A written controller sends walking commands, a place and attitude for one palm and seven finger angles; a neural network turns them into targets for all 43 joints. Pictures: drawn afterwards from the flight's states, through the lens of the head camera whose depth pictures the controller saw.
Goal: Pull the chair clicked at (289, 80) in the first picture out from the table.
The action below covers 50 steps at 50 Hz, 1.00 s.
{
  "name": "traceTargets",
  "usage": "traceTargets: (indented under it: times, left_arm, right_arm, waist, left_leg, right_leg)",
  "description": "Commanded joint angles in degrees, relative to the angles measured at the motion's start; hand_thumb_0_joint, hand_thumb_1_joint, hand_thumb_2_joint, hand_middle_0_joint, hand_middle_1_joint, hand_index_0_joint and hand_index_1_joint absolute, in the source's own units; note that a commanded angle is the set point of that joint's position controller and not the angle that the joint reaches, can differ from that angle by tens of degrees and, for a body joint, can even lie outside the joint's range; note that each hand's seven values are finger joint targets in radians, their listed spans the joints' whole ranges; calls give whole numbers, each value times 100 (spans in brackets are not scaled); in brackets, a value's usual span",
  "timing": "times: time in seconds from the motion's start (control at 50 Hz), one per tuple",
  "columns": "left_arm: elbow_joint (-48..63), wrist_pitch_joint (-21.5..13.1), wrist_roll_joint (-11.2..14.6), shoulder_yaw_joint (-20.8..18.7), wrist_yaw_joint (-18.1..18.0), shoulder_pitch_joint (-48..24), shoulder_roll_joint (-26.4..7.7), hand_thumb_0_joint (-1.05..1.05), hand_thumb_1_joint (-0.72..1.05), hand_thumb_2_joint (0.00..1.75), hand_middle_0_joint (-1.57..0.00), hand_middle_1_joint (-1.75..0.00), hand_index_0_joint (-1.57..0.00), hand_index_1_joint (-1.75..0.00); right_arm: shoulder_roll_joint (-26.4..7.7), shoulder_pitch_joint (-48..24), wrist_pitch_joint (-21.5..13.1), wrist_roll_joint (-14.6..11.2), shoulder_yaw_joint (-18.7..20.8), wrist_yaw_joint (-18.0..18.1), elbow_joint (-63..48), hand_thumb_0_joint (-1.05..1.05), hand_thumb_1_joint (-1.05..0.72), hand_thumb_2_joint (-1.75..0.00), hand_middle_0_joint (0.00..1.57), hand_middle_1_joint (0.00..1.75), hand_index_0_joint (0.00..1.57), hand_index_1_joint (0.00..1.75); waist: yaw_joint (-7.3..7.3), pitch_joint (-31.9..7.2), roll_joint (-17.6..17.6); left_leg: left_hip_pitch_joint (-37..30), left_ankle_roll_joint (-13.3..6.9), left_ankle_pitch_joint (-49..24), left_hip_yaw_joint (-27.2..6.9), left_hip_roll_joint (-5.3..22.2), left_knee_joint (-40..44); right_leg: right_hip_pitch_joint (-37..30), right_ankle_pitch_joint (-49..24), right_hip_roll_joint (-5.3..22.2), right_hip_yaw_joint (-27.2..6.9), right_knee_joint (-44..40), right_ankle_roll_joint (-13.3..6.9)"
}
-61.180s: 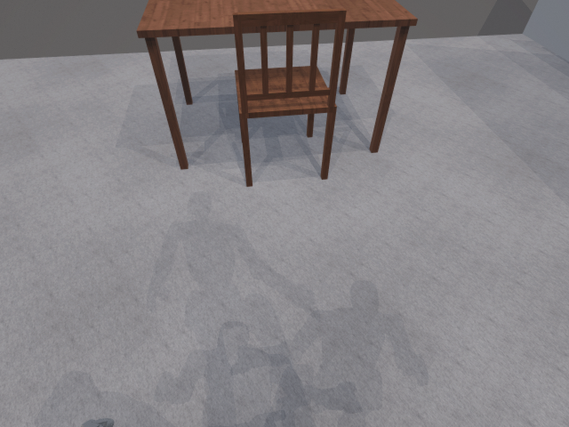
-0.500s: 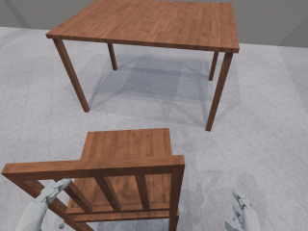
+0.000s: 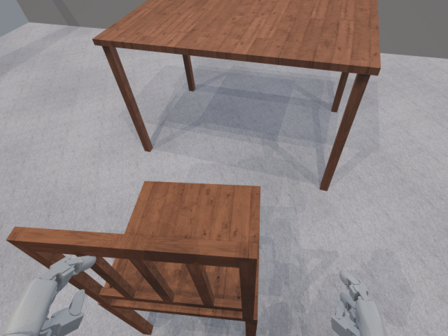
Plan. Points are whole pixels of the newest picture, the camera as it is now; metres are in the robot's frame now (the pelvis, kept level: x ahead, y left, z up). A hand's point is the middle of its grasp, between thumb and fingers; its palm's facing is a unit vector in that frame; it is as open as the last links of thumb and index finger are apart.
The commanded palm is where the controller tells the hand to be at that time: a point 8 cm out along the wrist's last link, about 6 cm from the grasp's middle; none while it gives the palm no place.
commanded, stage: draw the hand back to the body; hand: left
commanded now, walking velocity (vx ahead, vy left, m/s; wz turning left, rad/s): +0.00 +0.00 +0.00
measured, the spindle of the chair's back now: (155, 279) +0.23 +0.20 -0.10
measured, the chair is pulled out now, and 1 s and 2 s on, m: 0.68 0.68 0.68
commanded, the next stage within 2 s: step back with the hand held close in 0.28 s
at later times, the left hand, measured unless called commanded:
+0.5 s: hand (55, 229) +0.19 +0.25 +0.18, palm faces +0.41 -0.78 -0.47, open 7.3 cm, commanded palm +0.12 +0.29 +0.19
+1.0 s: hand out of the picture +0.12 +0.30 +0.16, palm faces +0.40 -0.76 -0.51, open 7.4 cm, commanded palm +0.06 +0.33 +0.19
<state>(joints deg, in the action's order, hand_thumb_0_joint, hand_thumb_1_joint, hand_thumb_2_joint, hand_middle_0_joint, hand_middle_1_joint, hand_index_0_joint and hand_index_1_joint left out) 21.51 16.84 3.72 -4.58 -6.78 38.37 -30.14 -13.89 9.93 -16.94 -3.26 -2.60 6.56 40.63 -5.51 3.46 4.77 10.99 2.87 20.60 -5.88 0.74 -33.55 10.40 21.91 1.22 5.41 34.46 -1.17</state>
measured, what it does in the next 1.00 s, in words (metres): shifts its weight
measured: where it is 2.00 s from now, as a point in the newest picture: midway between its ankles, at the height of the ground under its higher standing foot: outside the picture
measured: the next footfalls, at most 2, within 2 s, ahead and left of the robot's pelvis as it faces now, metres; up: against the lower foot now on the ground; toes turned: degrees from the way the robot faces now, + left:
left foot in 1.70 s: -0.06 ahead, +0.16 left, +0.00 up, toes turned +0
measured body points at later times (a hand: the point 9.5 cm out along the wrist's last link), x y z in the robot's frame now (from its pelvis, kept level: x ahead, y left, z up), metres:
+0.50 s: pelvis -0.03 -0.01 +0.01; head -0.04 -0.06 +0.45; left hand +0.16 +0.29 +0.20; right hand +0.17 -0.24 -0.08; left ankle -0.02 +0.15 -0.72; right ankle -0.03 -0.10 -0.73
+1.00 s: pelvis -0.09 +0.04 +0.00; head -0.07 +0.04 +0.45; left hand +0.09 +0.34 +0.19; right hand +0.09 -0.19 -0.08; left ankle -0.02 +0.16 -0.73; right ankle -0.03 -0.10 -0.73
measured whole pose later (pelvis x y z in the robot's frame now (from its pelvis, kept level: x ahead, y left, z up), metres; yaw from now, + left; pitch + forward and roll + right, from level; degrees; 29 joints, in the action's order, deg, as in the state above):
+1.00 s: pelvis -0.09 +0.04 +0.00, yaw -2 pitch -1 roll -1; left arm 27.8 -8.2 1.3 -23.2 -9.6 31.6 -23.7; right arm -10.0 10.1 -4.5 -1.1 -0.4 6.3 34.5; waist -1.2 2.7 1.4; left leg 19.7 -0.3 11.9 -1.5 0.5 -31.8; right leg 18.2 10.1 2.0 3.0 28.9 1.3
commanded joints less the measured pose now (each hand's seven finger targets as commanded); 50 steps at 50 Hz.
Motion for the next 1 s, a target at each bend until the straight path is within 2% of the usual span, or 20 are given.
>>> traceTargets:
  times: [0.0, 0.12, 0.18, 0.22, 0.24, 0.28, 0.32, 0.38, 0.4, 0.44, 0.48, 0.5, 0.54, 0.6, 0.64, 0.68, 0.76, 0.88, 0.9, 0.98]
  left_arm:
    - [3390, -1693, -92, -2484, -712, -1951, -1510, 0, 90, 90, -20, -30, -20, -30]
    - [3110, -1790, -93, -2371, -676, -2021, -1275, 0, 90, 90, -20, -30, -20, -30]
    - [2627, -1932, -121, -2364, -625, -2242, -1082, 0, 90, 90, -20, -30, -20, -30]
    - [1982, -2021, -149, -2302, -507, -2306, -789, 0, 90, 90, -20, -30, -20, -30]
    - [1574, -2072, -140, -2389, -469, -2408, -737, 0, 90, 90, -20, -30, -20, -30]
    - [474, -2111, -128, -2289, -332, -1894, -219, 0, 90, 90, -20, -30, -20, -30]
    - [-200, -2121, -74, -2057, -147, -1162, 233, 0, 90, 90, -20, -30, -20, -30]
    - [154, -2294, 9, -1910, -31, -1157, 245, 0, 90, 90, -20, -30, -20, -30]
    - [496, -2629, -35, -2686, -55, -2025, -677, 0, 90, 90, -20, -30, -20, -30]
    - [624, -2717, -19, -2653, -26, -1402, -521, 0, 90, 90, -20, -30, -20, -30]
    - [1067, -2766, -3, -2725, -45, -845, -483, 0, 90, 90, -20, -30, -20, -30]
    - [1605, -2853, 8, -2930, -91, -865, -727, 0, 90, 90, -20, -30, -20, -30]
    - [1713, -2910, -36, -2949, -194, -486, -596, 0, 90, 90, -20, -30, -20, -30]
    - [1853, -2923, -86, -2997, -256, -704, -706, 0, 90, 90, -20, -30, -20, -30]
    - [1611, -2888, -80, -2815, -288, -619, -515, 0, 90, 90, -20, -30, -20, -30]
    - [1489, -2856, -93, -2710, -321, -620, -425, 0, 90, 90, -20, -30, -20, -30]
    - [1602, -2804, -133, -2570, -369, -623, -360, 0, 90, 90, -20, -30, -20, -30]
    - [1820, -2843, -230, -2706, -447, -800, -444, 0, 90, 90, -20, -30, -20, -30]
    - [1752, -2842, -250, -2859, -465, -814, -585, 0, 90, 90, -20, -30, -20, -30]
    - [1928, -2949, -276, -2755, -422, -929, -399, 0, 90, 90, -20, -30, -20, -30]
  right_arm:
    - [-495, -515, -388, -41, 148, -3, -760, 0, -90, -90, 20, 30, 20, 30]
    - [-455, -407, -373, -41, 123, -15, -760, 0, -90, -90, 20, 30, 20, 30]
    - [-539, -507, -346, 55, 183, 8, -747, 0, -90, -90, 20, 30, 20, 30]
    - [-524, -608, -246, 85, 187, -8, -759, 0, -90, -90, 20, 30, 20, 30]
    - [-561, -717, -156, 138, 246, -8, -751, 0, -90, -90, 20, 30, 20, 30]
    - [-494, -828, 59, 158, 323, -53, -745, 0, -90, -90, 20, 30, 20, 30]
    - [-452, -914, 377, 106, 370, -151, -808, 0, -90, -90, 20, 30, 20, 30]
    - [-459, -1088, 710, 86, 414, -191, -1033, 0, -90, -90, 20, 30, 20, 30]
    - [-585, -744, 835, 40, 367, -226, -1320, 0, -90, -90, 20, 30, 20, 30]
    - [-491, -663, 1001, 97, 550, -234, -1184, 0, -90, -90, 20, 30, 20, 30]
    - [-423, -702, 1131, 118, 511, -229, -1358, 0, -90, -90, 20, 30, 20, 30]
    - [-487, -715, 1146, 108, 526, -199, -1439, 0, -90, -90, 20, 30, 20, 30]
    - [-472, -760, 1163, 132, 530, -134, -1514, 0, -90, -90, 20, 30, 20, 30]
    - [-474, -668, 1180, 104, 588, -58, -1435, 0, -90, -90, 20, 30, 20, 30]
    - [-513, -619, 1136, 118, 625, -16, -1445, 0, -90, -90, 20, 30, 20, 30]
    - [-556, -588, 1099, 131, 655, 10, -1406, 0, -90, -90, 20, 30, 20, 30]
    - [-582, -619, 1043, 149, 641, 39, -1383, 0, -90, -90, 20, 30, 20, 30]
    - [-551, -542, 967, 209, 576, 65, -1454, 0, -90, -90, 20, 30, 20, 30]
    - [-561, -529, 953, 196, 595, 87, -1414, 0, -90, -90, 20, 30, 20, 30]
    - [-559, -397, 849, 232, 540, 48, -1527, 0, -90, -90, 20, 30, 20, 30]
  waist:
    - [141, -1652, 1003]
    - [214, -1456, 628]
    - [275, -1316, 24]
    - [280, -1067, -186]
    - [283, -819, -470]
    - [226, -534, -1002]
    - [160, -295, -935]
    - [150, -183, -822]
    - [410, 402, -399]
    - [486, -15, -1250]
    - [474, -440, -976]
    - [453, -601, -405]
    - [406, -735, 262]
    - [451, -1049, 253]
    - [444, -1123, -113]
    - [437, -1152, -343]
    - [410, -1061, -315]
    - [449, -567, 9]
    - [455, -530, 94]
    - [478, -504, 243]
  left_leg:
    - [-564, -352, -2783, 327, 81, 315]
    - [-569, -379, -2389, 390, 71, 380]
    - [-685, -437, -2146, 445, 91, 373]
    - [-663, -445, -1913, 486, 96, 379]
    - [-578, -447, -1757, 496, 103, 407]
    - [-338, -445, -1501, 525, 138, 469]
    - [-76, -445, -1416, 553, 147, 530]
    - [68, -469, -1146, 497, 170, 614]
    - [506, -535, -863, 248, 223, 550]
    - [359, -525, -661, 374, 72, -173]
    - [229, -501, -779, 322, 128, 138]
    - [175, -502, -1144, 224, 252, 524]
    - [134, -539, -2024, 38, 514, 995]
    - [163, -480, -2561, 215, 508, 779]
    - [122, -432, -2500, 189, 500, 745]
    - [199, -428, -2307, 131, 520, 786]
    - [569, -502, -1561, -25, 624, 1046]
    - [1824, -619, 806, -225, 699, 1523]
    - [2014, -656, 1047, -290, 715, 1609]
    - [2462, -691, 1446, -368, 751, 1589]
  right_leg:
    - [-405, -2793, 301, -53, -301, -52]
    - [-300, -2643, 347, -31, -458, 9]
    - [-155, -2642, 348, -104, -590, 56]
    - [-92, -2583, 365, -187, -729, 83]
    - [-21, -2489, 350, -209, -832, 103]
    - [-7, -2188, 335, -161, -887, 149]
    - [-87, -2176, 361, -191, -917, 153]
    - [-27, -1715, 371, -259, -1056, 146]
    - [455, -1573, 666, -969, -1634, 64]
    - [394, -1990, 1102, -1227, -1889, -189]
    - [180, -2185, 1207, -1046, -1662, -288]
    - [35, -2059, 1109, -899, -1435, -270]
    - [-81, -1955, 687, -685, -1065, -52]
    - [-373, -2690, 631, -653, -907, 24]
    - [-306, -2722, 630, -679, -891, 32]
    - [-267, -2533, 610, -648, -877, 52]
    - [-183, -1724, 503, -606, -877, 107]
    - [-261, -451, 364, -676, -849, 145]
    - [-388, -459, 310, -670, -792, 150]
    - [-560, -489, 207, -660, -556, 163]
